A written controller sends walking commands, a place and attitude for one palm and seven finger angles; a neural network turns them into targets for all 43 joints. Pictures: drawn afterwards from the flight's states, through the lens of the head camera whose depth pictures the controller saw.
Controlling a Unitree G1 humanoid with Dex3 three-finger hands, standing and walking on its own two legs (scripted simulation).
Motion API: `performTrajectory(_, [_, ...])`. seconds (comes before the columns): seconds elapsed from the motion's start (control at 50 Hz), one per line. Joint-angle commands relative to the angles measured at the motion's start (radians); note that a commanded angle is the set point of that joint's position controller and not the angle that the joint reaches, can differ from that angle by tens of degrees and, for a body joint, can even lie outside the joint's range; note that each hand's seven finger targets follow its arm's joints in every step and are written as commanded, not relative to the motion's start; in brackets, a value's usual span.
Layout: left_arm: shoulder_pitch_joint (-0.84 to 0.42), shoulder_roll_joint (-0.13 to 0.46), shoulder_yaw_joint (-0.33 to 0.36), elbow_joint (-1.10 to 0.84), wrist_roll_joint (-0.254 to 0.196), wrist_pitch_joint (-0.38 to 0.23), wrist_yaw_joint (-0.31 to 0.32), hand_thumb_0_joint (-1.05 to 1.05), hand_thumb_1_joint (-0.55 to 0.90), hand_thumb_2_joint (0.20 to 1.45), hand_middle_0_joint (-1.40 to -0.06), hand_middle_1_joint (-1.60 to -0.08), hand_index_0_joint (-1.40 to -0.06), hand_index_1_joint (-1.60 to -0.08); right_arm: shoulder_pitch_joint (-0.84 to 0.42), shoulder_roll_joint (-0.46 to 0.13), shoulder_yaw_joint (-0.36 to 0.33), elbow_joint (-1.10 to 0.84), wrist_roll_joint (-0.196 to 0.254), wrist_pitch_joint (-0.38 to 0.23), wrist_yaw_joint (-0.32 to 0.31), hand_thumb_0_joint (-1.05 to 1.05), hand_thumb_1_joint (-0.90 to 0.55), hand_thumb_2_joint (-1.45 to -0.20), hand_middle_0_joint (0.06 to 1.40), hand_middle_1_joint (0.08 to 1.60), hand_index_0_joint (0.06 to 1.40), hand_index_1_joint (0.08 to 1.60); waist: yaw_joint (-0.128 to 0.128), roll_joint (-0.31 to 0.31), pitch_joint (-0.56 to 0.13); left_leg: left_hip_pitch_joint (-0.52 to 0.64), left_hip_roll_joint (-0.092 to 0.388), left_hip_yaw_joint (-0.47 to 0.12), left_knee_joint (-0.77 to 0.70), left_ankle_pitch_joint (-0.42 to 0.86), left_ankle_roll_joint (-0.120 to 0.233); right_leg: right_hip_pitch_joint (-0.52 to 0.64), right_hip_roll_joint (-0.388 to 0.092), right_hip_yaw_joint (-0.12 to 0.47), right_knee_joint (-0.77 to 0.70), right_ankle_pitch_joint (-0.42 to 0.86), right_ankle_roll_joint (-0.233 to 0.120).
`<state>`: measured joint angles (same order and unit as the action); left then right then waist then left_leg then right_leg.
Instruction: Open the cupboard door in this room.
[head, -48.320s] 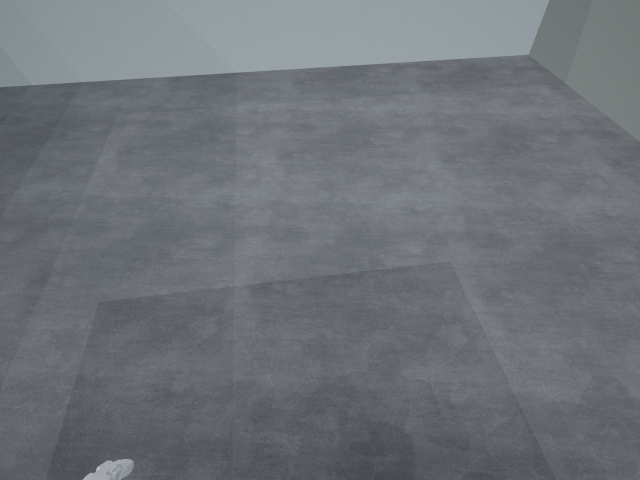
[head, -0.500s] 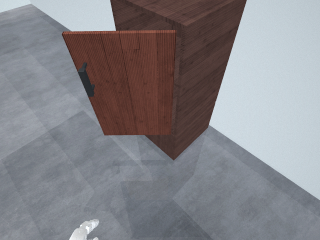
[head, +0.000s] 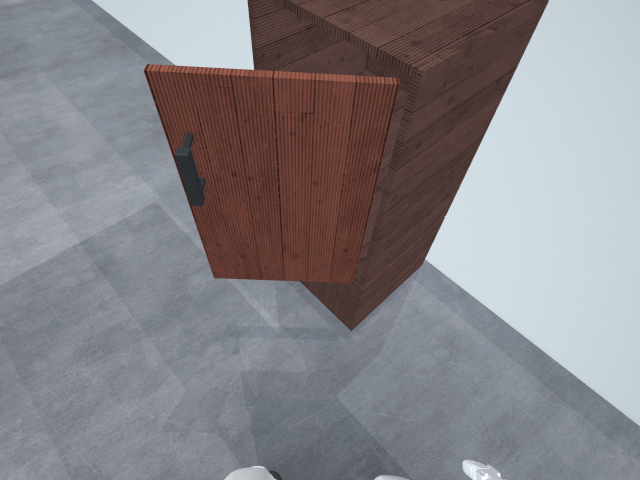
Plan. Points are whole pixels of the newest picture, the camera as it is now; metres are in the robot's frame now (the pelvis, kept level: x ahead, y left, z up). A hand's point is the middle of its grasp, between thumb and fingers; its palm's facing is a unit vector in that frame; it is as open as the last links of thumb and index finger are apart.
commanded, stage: come to a stop and stand still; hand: left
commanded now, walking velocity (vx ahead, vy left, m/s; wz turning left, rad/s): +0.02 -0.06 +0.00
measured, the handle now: (193, 170) +0.58 +0.28 -0.02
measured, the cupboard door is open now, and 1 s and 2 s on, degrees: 45 45 45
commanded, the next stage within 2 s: look again from close up in 0.82 s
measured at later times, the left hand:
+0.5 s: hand out of the picture +0.02 +0.14 -0.17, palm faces +0.04 -0.98 -0.18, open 7.3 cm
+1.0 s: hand out of the picture +0.02 +0.16 -0.17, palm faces -0.03 -0.97 -0.24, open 7.4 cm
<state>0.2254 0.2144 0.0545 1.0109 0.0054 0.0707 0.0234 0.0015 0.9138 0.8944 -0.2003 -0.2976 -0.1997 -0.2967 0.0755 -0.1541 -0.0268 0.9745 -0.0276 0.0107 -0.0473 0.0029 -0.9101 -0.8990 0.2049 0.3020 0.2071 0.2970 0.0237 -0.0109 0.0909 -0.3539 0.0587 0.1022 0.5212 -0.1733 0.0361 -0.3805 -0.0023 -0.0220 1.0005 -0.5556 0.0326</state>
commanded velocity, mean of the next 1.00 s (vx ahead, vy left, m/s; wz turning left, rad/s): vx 0.03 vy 0.03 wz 0.00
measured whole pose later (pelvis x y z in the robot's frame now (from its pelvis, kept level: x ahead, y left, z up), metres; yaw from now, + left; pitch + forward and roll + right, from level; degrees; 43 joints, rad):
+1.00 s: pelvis +0.00 -0.02 +0.00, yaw -2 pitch +0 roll +1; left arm 0.27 0.16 -0.01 1.08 0.01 0.00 0.04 0.00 0.91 0.89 -0.20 -0.30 -0.20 -0.30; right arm 0.28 -0.18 0.01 1.07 -0.02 -0.02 -0.02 0.01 -0.92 -0.90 0.20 0.30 0.20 0.30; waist 0.00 0.03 0.03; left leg -0.20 -0.01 0.08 0.50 -0.29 0.03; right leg -0.19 -0.06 0.01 0.54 -0.35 0.03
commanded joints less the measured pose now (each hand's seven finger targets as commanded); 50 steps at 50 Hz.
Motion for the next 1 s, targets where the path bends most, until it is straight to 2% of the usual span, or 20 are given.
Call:
performTrajectory(0.0, [0.068, 0.048, 0.021, -0.07, 0.008, -0.013, -0.008, 0.0, 0.9, 0.9, -0.2, -0.3, -0.2, -0.3, 0.102, -0.235, -0.067, -0.025, -0.001, 0.005, -0.011, 0.0, -0.9, -0.9, 0.2, 0.3, 0.2, 0.3, -0.037, 0.152, -0.211, 0.196, 0.294, -0.237, -0.156, 0.343, 0.158, 0.003, -0.034, 0.027, -0.08, 0.029, -0.008])
performTrajectory(0.04, [0.091, 0.04, 0.019, -0.065, 0.011, -0.016, -0.011, 0.0, 0.9, 0.9, -0.2, -0.3, -0.2, -0.3, 0.081, -0.232, -0.069, -0.024, -0.003, 0.011, 0.0, 0.0, -0.9, -0.9, 0.2, 0.3, 0.2, 0.3, -0.027, 0.19, -0.173, 0.105, 0.264, -0.235, -0.194, 0.117, 0.127, 0.099, -0.028, -0.015, -0.236, 0.066, -0.021])
performTrajectory(0.08, [0.173, 0.045, 0.019, -0.032, 0.014, -0.026, -0.013, 0.0, 0.9, 0.9, -0.2, -0.3, -0.2, -0.3, 0.062, -0.222, -0.068, -0.026, 0.001, 0.019, 0.011, 0.0, -0.9, -0.9, 0.2, 0.3, 0.2, 0.3, 0.009, 0.131, -0.145, -0.016, 0.185, -0.187, -0.171, -0.143, 0.062, 0.266, -0.011, -0.057, -0.479, 0.223, -0.032])
performTrajectory(0.1, [0.201, 0.077, 0.024, -0.024, 0.023, -0.033, -0.009, 0.0, 0.9, 0.9, -0.2, -0.3, -0.2, -0.3, 0.062, -0.177, -0.065, -0.032, 0.009, 0.027, 0.017, 0.0, -0.9, -0.9, 0.2, 0.3, 0.2, 0.3, 0.02, 0.005, -0.108, -0.1, 0.089, -0.125, -0.079, -0.286, 0.007, 0.293, -0.074, 0.048, -0.649, 0.184, -0.059])
performTrajectory(0.12, [0.161, 0.148, 0.028, -0.036, 0.032, -0.045, -0.002, 0.0, 0.9, 0.9, -0.2, -0.3, -0.2, -0.3, 0.053, -0.103, -0.05, -0.051, 0.018, 0.035, 0.027, 0.0, -0.9, -0.9, 0.2, 0.3, 0.2, 0.3, 0.005, -0.247, -0.053, -0.146, -0.029, -0.037, 0.082, -0.326, -0.063, 0.179, -0.267, 0.32, -0.823, -0.039, -0.136])
performTrajectory(0.14, [0.071, 0.175, 0.022, -0.072, 0.025, -0.05, 0.003, 0.0, 0.9, 0.9, -0.2, -0.3, -0.2, -0.3, 0.009, -0.118, -0.045, -0.071, 0.014, 0.04, 0.04, 0.0, -0.9, -0.9, 0.2, 0.3, 0.2, 0.3, 0.014, -0.26, 0.012, -0.094, -0.028, -0.078, 0.225, -0.334, -0.058, -0.007, -0.362, 0.385, -0.917, -0.161, -0.193])
performTrajectory(0.16, [0.001, 0.164, 0.014, -0.093, 0.026, -0.054, 0.002, 0.0, 0.9, 0.9, -0.2, -0.3, -0.2, -0.3, 0.022, -0.113, -0.046, -0.071, 0.01, 0.037, 0.052, 0.0, -0.9, -0.9, 0.2, 0.3, 0.2, 0.3, -0.016, -0.159, 0.02, -0.026, -0.024, -0.097, 0.265, -0.303, -0.047, -0.079, -0.35, 0.325, -0.906, -0.137, -0.203])
performTrajectory(0.2, [-0.036, 0.123, 0.007, -0.075, 0.019, -0.078, 0.003, 0.0, 0.9, 0.9, -0.2, -0.3, -0.2, -0.3, 0.083, -0.098, -0.04, -0.012, 0.003, 0.028, 0.05, 0.0, -0.9, -0.9, 0.2, 0.3, 0.2, 0.3, -0.037, -0.202, 0.01, -0.018, -0.028, -0.097, 0.27, -0.185, -0.043, 0.002, -0.247, 0.233, -0.82, 0.115, -0.164])
performTrajectory(0.3, [0.028, 0.11, -0.002, -0.019, 0.011, -0.095, -0.004, 0.0, 0.9, 0.9, -0.2, -0.3, -0.2, -0.3, 0.19, -0.088, -0.021, 0.054, 0.009, -0.013, 0.04, 0.0, -0.9, -0.9, 0.2, 0.3, 0.2, 0.3, -0.034, -0.085, -0.035, 0.15, -0.046, -0.082, -0.085, -0.019, -0.05, 0.127, -0.204, 0.139, -0.668, 0.393, -0.12])
performTrajectory(0.34, [0.062, 0.077, -0.009, 0.0, 0.0, -0.096, -0.006, 0.0, 0.9, 0.9, -0.2, -0.3, -0.2, -0.3, 0.213, -0.126, -0.014, 0.076, 0.008, -0.036, 0.027, 0.0, -0.9, -0.9, 0.2, 0.3, 0.2, 0.3, -0.011, 0.025, -0.104, 0.214, 0.038, -0.164, -0.108, 0.206, -0.016, 0.172, -0.126, 0.077, -0.594, 0.473, -0.068])
performTrajectory(0.38, [0.063, 0.053, -0.012, 0.013, 0.001, -0.091, 0.0, 0.0, 0.9, 0.9, -0.2, -0.3, -0.2, -0.3, 0.211, -0.142, -0.01, 0.088, 0.008, -0.033, 0.015, 0.0, -0.9, -0.9, 0.2, 0.3, 0.2, 0.3, -0.005, -0.003, -0.081, 0.166, 0.062, -0.17, -0.101, 0.197, -0.009, 0.21, -0.113, 0.075, -0.625, 0.471, -0.064])
performTrajectory(0.42, [0.051, 0.068, -0.012, 0.038, -0.003, -0.083, 0.002, 0.0, 0.9, 0.9, -0.2, -0.3, -0.2, -0.3, 0.221, -0.125, 0.0, 0.11, 0.011, -0.036, 0.009, 0.0, -0.9, -0.9, 0.2, 0.3, 0.2, 0.3, -0.006, 0.079, -0.103, 0.193, 0.044, -0.16, -0.116, 0.318, -0.015, 0.246, -0.115, 0.056, -0.584, 0.549, -0.065])
performTrajectory(0.46, [0.058, 0.058, -0.016, 0.049, -0.002, -0.08, 0.003, 0.0, 0.9, 0.9, -0.2, -0.3, -0.2, -0.3, 0.227, -0.124, 0.002, 0.122, 0.014, -0.036, 0.006, 0.0, -0.9, -0.9, 0.2, 0.3, 0.2, 0.3, -0.004, 0.078, -0.098, 0.195, 0.049, -0.156, -0.132, 0.284, -0.011, 0.253, -0.102, 0.051, -0.604, 0.487, -0.061])
performTrajectory(0.48, [0.174, 0.061, -0.03, 0.088, 0.012, -0.109, 0.054, 0.0, 0.9, 0.9, -0.2, -0.3, -0.2, -0.3, 0.137, -0.124, 0.009, 0.041, 0.028, -0.051, 0.021, 0.0, -0.9, -0.9, 0.2, 0.3, 0.2, 0.3, 0.025, 0.067, -0.048, 0.149, 0.048, -0.113, 0.079, 0.274, -0.036, 0.192, -0.159, 0.125, -0.631, 0.788, -0.063])
performTrajectory(0.5, [0.102, 0.113, -0.027, 0.036, 0.009, -0.117, 0.044, 0.0, 0.9, 0.9, -0.2, -0.3, -0.2, -0.3, 0.22, -0.083, 0.01, 0.022, 0.019, -0.037, 0.029, 0.0, -0.9, -0.9, 0.2, 0.3, 0.2, 0.3, -0.045, 0.062, -0.086, 0.121, 0.011, -0.116, 0.022, -0.036, -0.035, 0.186, -0.2, 0.144, -0.622, 0.58, -0.098])
performTrajectory(0.54, [0.059, 0.084, -0.036, 0.022, 0.012, -0.107, 0.028, 0.0, 0.9, 0.9, -0.2, -0.3, -0.2, -0.3, 0.265, -0.093, 0.013, 0.037, 0.012, -0.035, 0.033, 0.0, -0.9, -0.9, 0.2, 0.3, 0.2, 0.3, -0.047, 0.133, -0.055, 0.103, 0.029, -0.15, -0.058, -0.013, -0.016, 0.141, -0.112, 0.078, -0.571, 0.298, -0.099])
performTrajectory(0.58, [0.087, 0.065, -0.037, 0.018, 0.013, -0.102, 0.025, 0.0, 0.9, 0.9, -0.2, -0.3, -0.2, -0.3, 0.276, -0.115, 0.013, 0.025, 0.01, -0.043, 0.032, 0.0, -0.9, -0.9, 0.2, 0.3, 0.2, 0.3, -0.03, 0.132, -0.115, 0.114, 0.063, -0.183, -0.072, 0.112, 0.014, 0.194, -0.066, 0.024, -0.511, 0.298, -0.078])
performTrajectory(0.64, [0.092, 0.037, -0.044, 0.023, 0.01, -0.095, 0.022, 0.0, 0.9, 0.9, -0.2, -0.3, -0.2, -0.3, 0.268, -0.124, 0.011, 0.014, 0.014, -0.044, 0.024, 0.0, -0.9, -0.9, 0.2, 0.3, 0.2, 0.3, -0.024, 0.019, -0.077, 0.101, 0.063, -0.188, -0.089, 0.097, 0.025, 0.183, -0.062, 0.025, -0.518, 0.296, -0.068])
performTrajectory(0.7, [0.081, 0.043, -0.043, 0.024, 0.011, -0.091, 0.02, 0.0, 0.9, 0.9, -0.2, -0.3, -0.2, -0.3, 0.263, -0.122, 0.014, 0.021, 0.012, -0.045, 0.023, 0.0, -0.9, -0.9, 0.2, 0.3, 0.2, 0.3, -0.023, -0.006, -0.018, 0.09, 0.049, -0.177, -0.111, 0.074, 0.02, 0.156, -0.069, 0.039, -0.52, 0.313, -0.064])
performTrajectory(0.98, [0.102, 0.065, -0.04, 0.039, 0.01, -0.09, 0.017, 0.0, 0.9, 0.9, -0.2, -0.3, -0.2, -0.3, 0.243, -0.123, 0.018, 0.064, 0.013, -0.049, 0.018, 0.0, -0.9, -0.9, 0.2, 0.3, 0.2, 0.3, -0.019, 0.006, -0.065, 0.179, 0.04, -0.135, -0.111, 0.14, 0.014, 0.168, -0.091, 0.065, -0.538, 0.438, -0.058])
